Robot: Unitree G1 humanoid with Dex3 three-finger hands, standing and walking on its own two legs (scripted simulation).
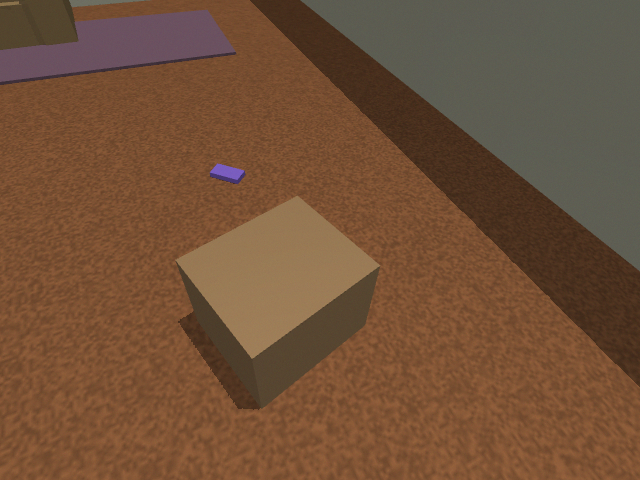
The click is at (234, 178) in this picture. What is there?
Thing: flat box
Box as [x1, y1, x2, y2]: [210, 164, 244, 183]
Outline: 210,171 210,176 235,183 238,183 244,175 244,170 221,164 217,164
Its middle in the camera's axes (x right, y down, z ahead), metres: -0.47 -0.30 +1.94
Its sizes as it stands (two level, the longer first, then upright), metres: 0.152 0.079 0.027
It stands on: the floor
